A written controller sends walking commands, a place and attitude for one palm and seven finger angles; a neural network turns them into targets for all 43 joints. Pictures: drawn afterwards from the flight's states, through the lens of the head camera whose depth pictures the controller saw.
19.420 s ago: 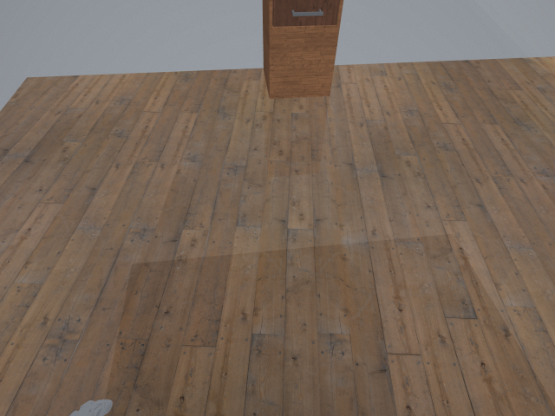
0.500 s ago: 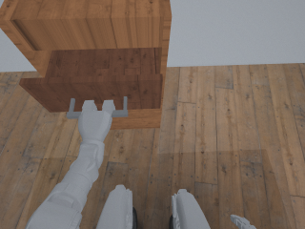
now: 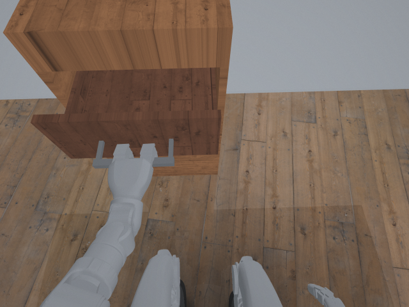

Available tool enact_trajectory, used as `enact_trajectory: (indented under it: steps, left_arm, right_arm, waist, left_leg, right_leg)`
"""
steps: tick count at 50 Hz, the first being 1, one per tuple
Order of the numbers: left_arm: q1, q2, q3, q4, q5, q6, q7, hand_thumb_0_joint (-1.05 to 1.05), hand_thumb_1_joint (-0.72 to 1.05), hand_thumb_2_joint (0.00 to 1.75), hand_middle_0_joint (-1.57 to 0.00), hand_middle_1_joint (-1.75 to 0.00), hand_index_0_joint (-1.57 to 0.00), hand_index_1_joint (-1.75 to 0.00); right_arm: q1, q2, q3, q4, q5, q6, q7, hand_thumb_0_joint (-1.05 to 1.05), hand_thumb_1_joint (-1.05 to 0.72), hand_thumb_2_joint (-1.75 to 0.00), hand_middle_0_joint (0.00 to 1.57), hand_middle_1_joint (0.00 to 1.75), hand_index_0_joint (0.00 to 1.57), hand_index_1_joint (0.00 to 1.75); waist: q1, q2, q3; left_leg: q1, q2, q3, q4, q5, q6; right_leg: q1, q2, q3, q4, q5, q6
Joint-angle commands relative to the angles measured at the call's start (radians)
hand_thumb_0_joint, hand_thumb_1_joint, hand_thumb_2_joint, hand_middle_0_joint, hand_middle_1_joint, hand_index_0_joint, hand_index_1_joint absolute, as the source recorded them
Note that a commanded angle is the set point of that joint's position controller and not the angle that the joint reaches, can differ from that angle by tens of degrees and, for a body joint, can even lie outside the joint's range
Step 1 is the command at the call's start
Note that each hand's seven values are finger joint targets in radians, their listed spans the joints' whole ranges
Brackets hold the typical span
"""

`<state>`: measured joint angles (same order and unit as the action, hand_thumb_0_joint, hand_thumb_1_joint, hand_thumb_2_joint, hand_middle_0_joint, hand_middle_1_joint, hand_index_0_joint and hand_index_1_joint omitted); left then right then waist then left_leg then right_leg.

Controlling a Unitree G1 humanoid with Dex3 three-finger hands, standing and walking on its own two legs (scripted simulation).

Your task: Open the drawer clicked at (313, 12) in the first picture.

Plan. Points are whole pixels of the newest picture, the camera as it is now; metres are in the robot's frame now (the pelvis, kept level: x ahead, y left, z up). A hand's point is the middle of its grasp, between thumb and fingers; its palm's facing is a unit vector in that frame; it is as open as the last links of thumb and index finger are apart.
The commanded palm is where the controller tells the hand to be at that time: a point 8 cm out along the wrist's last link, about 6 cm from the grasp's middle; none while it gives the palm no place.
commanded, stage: pull the drawer open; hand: left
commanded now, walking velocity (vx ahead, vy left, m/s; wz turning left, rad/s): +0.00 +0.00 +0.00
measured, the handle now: (135, 154) +0.44 +0.17 -0.06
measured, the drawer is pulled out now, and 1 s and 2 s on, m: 0.14 0.17 0.21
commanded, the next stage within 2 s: none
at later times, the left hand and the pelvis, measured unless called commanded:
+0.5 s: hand (138, 190) +0.36 +0.16 -0.08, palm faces -0.04 -0.06 -1.00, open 5.4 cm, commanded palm +0.32 +0.15 -0.04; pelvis +0.00 +0.00 +0.00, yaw +0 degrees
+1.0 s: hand (137, 197) +0.34 +0.16 -0.08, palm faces -0.05 -0.07 -1.00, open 5.4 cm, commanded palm +0.30 +0.15 -0.04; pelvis +0.01 +0.00 +0.00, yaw +0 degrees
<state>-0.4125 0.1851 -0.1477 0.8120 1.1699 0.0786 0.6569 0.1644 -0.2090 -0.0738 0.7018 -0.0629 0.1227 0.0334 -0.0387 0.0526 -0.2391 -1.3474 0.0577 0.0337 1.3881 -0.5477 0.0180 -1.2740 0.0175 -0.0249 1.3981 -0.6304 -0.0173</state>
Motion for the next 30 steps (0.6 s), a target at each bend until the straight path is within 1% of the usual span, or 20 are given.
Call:
enact_trajectory:
  steps: [1,4,5,6,8,9,10,11,12,14,16,18,21,22,23,24,25,27,28,30]
  left_arm:
    - [-0.094,0.057,0.004,-0.131,0.005,-0.008,0.046,0.0,0.9,0.9,-0.4,-1.35,-0.4,-1.35]
    - [-0.099,0.055,0.002,-0.145,0.011,-0.006,0.051,0.0,0.9,0.9,-0.4,-1.35,-0.4,-1.35]
    - [-0.089,0.032,-0.018,-0.144,0.01,-0.003,0.052,0.0,0.9,0.9,-0.4,-1.35,-0.4,-1.35]
    - [-0.102,0.046,-0.007,-0.145,0.009,-0.003,0.053,0.0,0.9,0.9,-0.4,-1.35,-0.4,-1.35]
    - [-0.08,0.041,-0.011,-0.146,0.005,0.0,0.052,0.0,0.9,0.9,-0.4,-1.35,-0.4,-1.35]
    - [-0.064,0.058,0.009,-0.145,0.004,0.002,0.05,0.0,0.9,0.9,-0.4,-1.35,-0.4,-1.35]
    - [-0.06,0.043,-0.008,-0.151,0.003,0.002,0.048,0.0,0.9,0.9,-0.4,-1.35,-0.4,-1.35]
    - [-0.05,0.062,0.01,-0.156,0.004,0.001,0.047,0.0,0.9,0.9,-0.4,-1.35,-0.4,-1.35]
    - [-0.025,0.051,0.002,-0.164,0.0,0.001,0.045,0.0,0.9,0.9,-0.4,-1.35,-0.4,-1.35]
    - [-0.008,0.069,0.016,-0.17,0.001,0.002,0.041,0.0,0.9,0.9,-0.4,-1.35,-0.4,-1.35]
    - [-0.007,0.041,-0.014,-0.187,0.003,-0.001,0.039,0.0,0.9,0.9,-0.4,-1.35,-0.4,-1.35]
    - [0.002,0.052,-0.002,-0.167,0.006,0.0,0.042,0.0,0.9,0.9,-0.4,-1.35,-0.4,-1.35]
    - [0.001,0.052,-0.003,-0.189,0.014,-0.001,0.046,0.0,0.9,0.9,-0.4,-1.35,-0.4,-1.35]
    - [0.003,0.036,-0.019,-0.198,0.013,0.001,0.047,0.0,0.9,0.9,-0.4,-1.35,-0.4,-1.35]
    - [0.025,0.03,-0.021,-0.189,0.011,0.006,0.047,0.0,0.9,0.9,-0.4,-1.35,-0.4,-1.35]
    - [0.027,0.049,-0.003,-0.188,0.009,0.009,0.047,0.0,0.9,0.9,-0.4,-1.35,-0.4,-1.35]
    - [0.028,0.033,-0.019,-0.197,0.009,0.009,0.046,0.0,0.9,0.9,-0.4,-1.35,-0.4,-1.35]
    - [0.047,0.03,-0.024,-0.227,0.008,0.009,0.044,0.0,0.9,0.9,-0.4,-1.35,-0.4,-1.35]
    - [0.068,0.03,-0.024,-0.217,0.011,0.014,0.044,0.0,0.9,0.9,-0.4,-1.35,-0.4,-1.35]
    - [0.066,0.025,-0.031,-0.238,0.011,0.013,0.042,0.0,0.9,0.9,-0.4,-1.35,-0.4,-1.35]
  right_arm:
    - [0.055,-0.126,-0.046,-0.077,-0.004,-0.021,-0.007,0.0,-0.9,-0.9,0.2,0.3,0.2,0.3]
    - [0.049,-0.126,-0.047,-0.077,-0.005,-0.024,-0.008,0.0,-0.9,-0.9,0.2,0.3,0.2,0.3]
    - [0.047,-0.125,-0.046,-0.08,-0.004,-0.022,-0.007,0.0,-0.9,-0.9,0.2,0.3,0.2,0.3]
    - [0.047,-0.126,-0.046,-0.077,-0.004,-0.021,-0.008,0.0,-0.9,-0.9,0.2,0.3,0.2,0.3]
    - [0.045,-0.126,-0.045,-0.08,-0.004,-0.022,-0.009,0.0,-0.9,-0.9,0.2,0.3,0.2,0.3]
    - [0.042,-0.126,-0.045,-0.082,-0.005,-0.022,-0.009,0.0,-0.9,-0.9,0.2,0.3,0.2,0.3]
    - [0.041,-0.125,-0.044,-0.084,-0.004,-0.021,-0.01,0.0,-0.9,-0.9,0.2,0.3,0.2,0.3]
    - [0.042,-0.123,-0.045,-0.084,-0.004,-0.021,-0.011,0.0,-0.9,-0.9,0.2,0.3,0.2,0.3]
    - [0.038,-0.123,-0.043,-0.09,-0.005,-0.021,-0.011,0.0,-0.9,-0.9,0.2,0.3,0.2,0.3]
    - [0.034,-0.123,-0.042,-0.093,-0.003,-0.022,-0.011,0.0,-0.9,-0.9,0.2,0.3,0.2,0.3]
    - [0.031,-0.121,-0.04,-0.098,-0.003,-0.02,-0.01,0.0,-0.9,-0.9,0.2,0.3,0.2,0.3]
    - [0.03,-0.122,-0.039,-0.098,-0.001,-0.021,-0.013,0.0,-0.9,-0.9,0.2,0.3,0.2,0.3]
    - [0.026,-0.123,-0.041,-0.1,-0.004,-0.021,-0.012,0.0,-0.9,-0.9,0.2,0.3,0.2,0.3]
    - [0.024,-0.124,-0.041,-0.102,-0.004,-0.019,-0.012,0.0,-0.9,-0.9,0.2,0.3,0.2,0.3]
    - [0.023,-0.122,-0.041,-0.105,-0.003,-0.018,-0.011,0.0,-0.9,-0.9,0.2,0.3,0.2,0.3]
    - [0.024,-0.125,-0.04,-0.104,-0.004,-0.019,-0.01,0.0,-0.9,-0.9,0.2,0.3,0.2,0.3]
    - [0.021,-0.124,-0.04,-0.107,-0.003,-0.017,-0.011,0.0,-0.9,-0.9,0.2,0.3,0.2,0.3]
    - [0.021,-0.122,-0.04,-0.113,-0.003,-0.015,-0.01,0.0,-0.9,-0.9,0.2,0.3,0.2,0.3]
    - [0.02,-0.123,-0.04,-0.115,-0.003,-0.013,-0.01,0.0,-0.9,-0.9,0.2,0.3,0.2,0.3]
    - [0.016,-0.124,-0.04,-0.118,-0.003,-0.012,-0.009,0.0,-0.9,-0.9,0.2,0.3,0.2,0.3]
  waist:
    - [-0.009,-0.08,-0.42]
    - [-0.002,-0.059,-0.431]
    - [-0.006,-0.052,-0.428]
    - [-0.009,-0.058,-0.422]
    - [-0.005,-0.068,-0.428]
    - [0.005,-0.066,-0.429]
    - [0.0,-0.065,-0.438]
    - [0.005,-0.079,-0.428]
    - [0.007,-0.076,-0.437]
    - [0.013,-0.087,-0.426]
    - [0.008,-0.066,-0.427]
    - [0.004,-0.094,-0.392]
    - [0.012,-0.058,-0.424]
    - [0.005,-0.058,-0.425]
    - [0.007,-0.071,-0.409]
    - [0.012,-0.074,-0.407]
    - [0.008,-0.083,-0.42]
    - [0.014,-0.065,-0.43]
    - [0.013,-0.082,-0.424]
    - [0.015,-0.064,-0.426]
  left_leg:
    - [0.401,-0.055,-0.031,-0.124,0.32,0.018]
    - [0.419,-0.055,-0.038,-0.127,0.322,0.016]
    - [0.423,-0.054,-0.037,-0.13,0.316,0.017]
    - [0.427,-0.053,-0.038,-0.128,0.317,0.017]
    - [0.42,-0.056,-0.034,-0.129,0.316,0.019]
    - [0.418,-0.057,-0.036,-0.129,0.323,0.016]
    - [0.42,-0.058,-0.031,-0.125,0.329,0.019]
    - [0.412,-0.058,-0.03,-0.125,0.329,0.019]
    - [0.412,-0.06,-0.027,-0.125,0.332,0.02]
    - [0.406,-0.06,-0.031,-0.127,0.33,0.018]
    - [0.413,-0.06,-0.028,-0.126,0.331,0.019]
    - [0.397,-0.059,-0.03,-0.129,0.312,0.02]
    - [0.418,-0.058,-0.033,-0.127,0.325,0.017]
    - [0.43,-0.057,-0.033,-0.125,0.333,0.018]
    - [0.423,-0.058,-0.03,-0.129,0.326,0.019]
    - [0.417,-0.058,-0.038,-0.132,0.333,0.016]
    - [0.42,-0.058,-0.035,-0.127,0.334,0.02]
    - [0.433,-0.059,-0.032,-0.13,0.348,0.018]
    - [0.434,-0.058,-0.035,-0.132,0.347,0.017]
    - [0.443,-0.056,-0.038,-0.131,0.359,0.016]
  right_leg:
    - [0.199,0.03,-0.006,-0.202,0.445,-0.029]
    - [0.183,0.031,-0.009,-0.199,0.423,-0.033]
    - [0.177,0.03,-0.012,-0.202,0.414,-0.032]
    - [0.171,0.031,-0.012,-0.203,0.416,-0.032]
    - [0.19,0.029,-0.009,-0.205,0.425,-0.03]
    - [0.194,0.03,-0.008,-0.203,0.43,-0.033]
    - [0.203,0.029,-0.005,-0.202,0.45,-0.03]
    - [0.21,0.03,-0.003,-0.203,0.458,-0.03]
    - [0.224,0.029,0.0,-0.204,0.471,-0.029]
    - [0.226,0.03,0.001,-0.204,0.466,-0.031]
    - [0.217,0.028,-0.001,-0.203,0.466,-0.031]
    - [0.206,0.03,-0.002,-0.208,0.441,-0.03]
    - [0.199,0.029,-0.003,-0.198,0.443,-0.033]
    - [0.194,0.029,-0.005,-0.201,0.449,-0.032]
    - [0.2,0.029,-0.005,-0.206,0.442,-0.032]
    - [0.202,0.031,-0.008,-0.201,0.446,-0.035]
    - [0.206,0.029,-0.005,-0.201,0.455,-0.031]
    - [0.219,0.028,-0.005,-0.201,0.475,-0.032]
    - [0.217,0.029,-0.007,-0.201,0.469,-0.033]
    - [0.206,0.029,-0.008,-0.197,0.472,-0.034]
